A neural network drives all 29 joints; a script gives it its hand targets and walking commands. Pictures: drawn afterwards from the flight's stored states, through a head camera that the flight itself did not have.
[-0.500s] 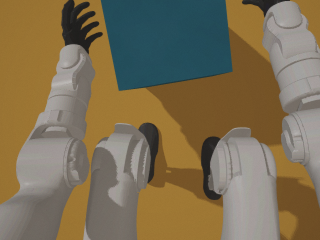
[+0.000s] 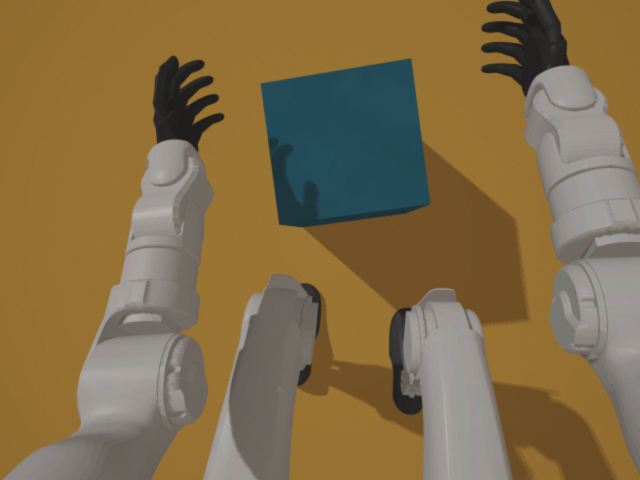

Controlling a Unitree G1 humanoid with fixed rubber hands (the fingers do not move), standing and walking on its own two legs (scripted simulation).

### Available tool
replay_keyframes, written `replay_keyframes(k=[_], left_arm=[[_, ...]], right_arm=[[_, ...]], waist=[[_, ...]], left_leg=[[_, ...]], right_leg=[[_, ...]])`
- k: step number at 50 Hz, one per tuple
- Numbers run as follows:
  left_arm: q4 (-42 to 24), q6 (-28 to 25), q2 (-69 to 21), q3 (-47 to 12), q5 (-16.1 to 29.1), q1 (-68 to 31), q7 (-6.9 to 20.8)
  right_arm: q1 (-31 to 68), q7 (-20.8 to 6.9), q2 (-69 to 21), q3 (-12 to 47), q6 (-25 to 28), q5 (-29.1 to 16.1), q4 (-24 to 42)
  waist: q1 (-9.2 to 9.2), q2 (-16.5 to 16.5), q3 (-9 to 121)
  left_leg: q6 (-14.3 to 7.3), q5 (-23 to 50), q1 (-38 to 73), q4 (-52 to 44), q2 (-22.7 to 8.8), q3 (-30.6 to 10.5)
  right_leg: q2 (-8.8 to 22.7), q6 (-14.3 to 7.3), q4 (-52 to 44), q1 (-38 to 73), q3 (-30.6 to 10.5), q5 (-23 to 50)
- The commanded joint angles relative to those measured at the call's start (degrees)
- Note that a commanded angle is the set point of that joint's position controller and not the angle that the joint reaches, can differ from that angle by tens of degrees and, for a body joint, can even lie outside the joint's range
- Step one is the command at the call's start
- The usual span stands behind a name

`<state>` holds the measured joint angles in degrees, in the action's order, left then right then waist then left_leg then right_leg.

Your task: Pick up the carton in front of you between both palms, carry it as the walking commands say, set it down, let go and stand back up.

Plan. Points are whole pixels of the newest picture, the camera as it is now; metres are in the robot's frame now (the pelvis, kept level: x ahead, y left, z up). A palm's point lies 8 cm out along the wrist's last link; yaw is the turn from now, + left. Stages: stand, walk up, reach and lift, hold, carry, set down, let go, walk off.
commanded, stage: set down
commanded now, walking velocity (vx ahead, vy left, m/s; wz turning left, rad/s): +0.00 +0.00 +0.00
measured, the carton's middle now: (345, 160) +0.50 +0.03 -0.36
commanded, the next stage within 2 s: let go in 0.46 s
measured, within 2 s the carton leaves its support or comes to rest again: neither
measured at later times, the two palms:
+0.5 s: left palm (73, 96) +0.46 +0.22 +0.04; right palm out of the picture +0.55 -0.18 +0.04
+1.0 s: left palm out of the picture +0.36 +0.24 +0.17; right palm out of the picture +0.40 -0.20 +0.15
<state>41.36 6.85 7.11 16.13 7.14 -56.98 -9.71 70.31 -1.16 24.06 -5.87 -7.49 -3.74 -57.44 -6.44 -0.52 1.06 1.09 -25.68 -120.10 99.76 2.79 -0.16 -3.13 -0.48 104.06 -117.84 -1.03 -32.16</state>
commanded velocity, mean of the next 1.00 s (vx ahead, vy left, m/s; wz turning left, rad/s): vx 0.00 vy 0.00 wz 0.00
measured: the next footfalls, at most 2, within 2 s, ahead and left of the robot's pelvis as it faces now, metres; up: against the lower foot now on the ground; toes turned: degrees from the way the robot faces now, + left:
none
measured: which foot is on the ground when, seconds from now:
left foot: down 0.00-1.00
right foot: down 0.00-1.00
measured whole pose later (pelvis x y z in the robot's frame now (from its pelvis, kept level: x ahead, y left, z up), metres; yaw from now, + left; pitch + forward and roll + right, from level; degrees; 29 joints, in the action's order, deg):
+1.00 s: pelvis +0.10 +0.01 +0.25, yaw -2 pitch +25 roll +0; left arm 29.8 1.0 10.8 5.4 1.0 -7.0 4.4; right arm 14.7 1.3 11.0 -8.5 -1.6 2.8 -35.0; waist -4.4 1.4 3.8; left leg -1.1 -16.4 -51.0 42.6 2.1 -1.2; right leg -2.5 0.3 43.3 -48.3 -3.8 -19.9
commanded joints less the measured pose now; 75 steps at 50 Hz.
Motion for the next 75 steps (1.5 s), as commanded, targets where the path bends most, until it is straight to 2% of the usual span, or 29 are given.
replay_keyframes(k=[1, 6, 22, 25, 29, 33, 38, 41, 44, 52, 55, 57, 64, 68, 75], left_arm=[[-8.66, -0.42, 6.23, 1.4, -0.63, -7.59, 0.2], [-10.72, 0.44, 5.72, 1.88, -1.1, -5.3, 1.29], [-8.98, -0.89, 3.04, 3.6, -4.72, 0.88, 3.86], [-8.66, -1.5, 2.53, 3.65, -5.82, 2.62, 4.59], [-9.68, -2.32, 2.96, 3.03, -7.97, 9.84, 6.6], [-12.49, -3.13, 4.7, 0.82, -10.13, 19.52, 9.48], [-15.29, -4.05, 7.49, -3.2, -10.07, 29.02, 12.59], [-15.56, -4.8, 8.0, -5.61, -8.67, 34.77, 13.69], [-15.11, -5.74, 7.75, -7.82, -7.34, 41.63, 14.3], [-18.72, -7.83, 7.7, -11.68, -5.07, 58.55, 13.53], [-20.93, -8.32, 8.01, -12.44, -4.98, 63.51, 13.1], [-21.64, -8.43, 8.57, -12.68, -4.92, 65.63, 13.06], [-22.25, -7.08, 10.26, -13.45, -4.98, 69.0, 13.75], [-21.82, -5.05, 10.7, -12.97, -5.8, 68.82, 13.91], [-21.29, -1.36, 10.86, -11.6, -8.06, 68.64, 13.61]], right_arm=[[14.63, -0.17, 6.44, -0.93, 0.23, 0.53, 9.31], [12.2, -0.68, 5.6, -1.94, -0.95, 1.5, 11.19], [5.75, -2.92, 2.46, -5.18, 0.34, 4.89, 7.95], [3.32, -2.76, 1.5, -6.23, 0.85, 6.28, 7.4], [-5.32, -1.14, -1.42, -7.69, 1.3, 8.56, 9.92], [-17.25, 2.02, -5.98, -8.41, 1.63, 10.11, 16.51], [-28.27, 4.31, -8.27, -6.93, 3.2, 9.06, 25.36], [-34.37, 4.16, -8.7, -5.45, 4.38, 7.81, 27.94], [-41.81, 3.33, -8.83, -4.27, 5.62, 6.9, 28.09], [-61.15, 1.82, -8.18, -2.62, 8.41, 6.15, 28.1], [-66.65, 1.34, -7.72, -2.21, 9.34, 6.09, 29.36], [-69.75, 1.13, -7.74, -1.63, 9.65, 6.05, 30.37], [-78.51, -0.11, -7.97, 0.73, 8.18, 4.8, 33.91], [-80.32, -1.32, -7.98, 1.76, 5.99, 4.17, 35.6], [-80.03, -2.8, -7.31, 2.59, 2.46, 3.5, 38.07]], waist=[[-1.62, -8.3, 64.2], [-1.17, -9.18, 64.24], [-1.66, -6.67, 56.11], [-0.92, -6.44, 55.31], [-0.1, -6.08, 58.7], [0.45, -5.0, 59.38], [0.58, -2.4, 49.58], [0.86, -1.43, 42.44], [1.34, -0.93, 37.2], [2.57, 1.84, 27.88], [2.96, 2.25, 23.79], [3.49, 1.23, 20.68], [5.77, -2.36, 9.27], [6.25, -1.4, 3.54], [5.36, 0.85, -3.12]], left_leg=[[2.33, 17.22, 38.52, -10.21, 1.48, 4.66], [2.27, 18.28, 39.55, -15.31, 1.61, 5.15], [2.8, 22.05, 51.05, -33.53, 0.72, 3.71], [2.78, 22.68, 53.64, -36.47, 0.57, 3.45], [2.22, 26.59, 59.83, -39.99, 0.72, 3.44], [1.19, 29.27, 67.22, -43.96, 0.8, 3.28], [0.21, 28.87, 78.62, -49.65, -0.2, 1.27], [-0.04, 28.25, 84.86, -52.74, -0.89, -0.08], [-0.04, 29.66, 90.42, -55.3, -1.47, -1.25], [0.41, 43.0, 108.05, -61.59, -2.5, -3.67], [0.6, 45.85, 112.65, -64.73, -2.52, -3.89], [0.64, 44.57, 113.49, -67.14, -2.18, -3.55], [0.32, 31.67, 113.05, -74.87, -0.71, -1.47], [0.02, 25.9, 113.99, -76.68, -0.28, -0.85], [-0.27, 21.45, 116.53, -77.15, 0.11, -0.42]], right_leg=[[-1.24, 0.26, -14.32, 35.56, 1.77, 14.65], [-1.27, 0.75, -19.58, 42.49, 1.15, 18.34], [-0.79, 0.84, -37.42, 53.8, -0.94, 23.21], [-0.64, 0.91, -40.59, 56.55, -1.14, 24.39], [-0.7, 1.3, -44.62, 64.37, -1.53, 30.24], [-0.7, 1.77, -49.1, 72.0, -2.0, 35.15], [-0.45, 1.82, -55.96, 72.72, -1.53, 30.37], [-0.15, 1.54, -59.46, 72.79, -0.97, 26.09], [-0.06, 1.26, -61.81, 74.41, -0.56, 24.92], [-0.1, 0.71, -69.01, 80.54, -0.44, 27.88], [0.01, 0.49, -72.69, 85.17, -0.53, 29.37], [0.25, 0.63, -75.07, 90.07, -0.78, 31.2], [1.31, 1.32, -80.92, 104.69, -1.26, 34.53], [1.8, 1.45, -82.94, 107.11, -1.29, 31.38], [2.43, 1.23, -84.79, 107.74, -1.26, 26.19]])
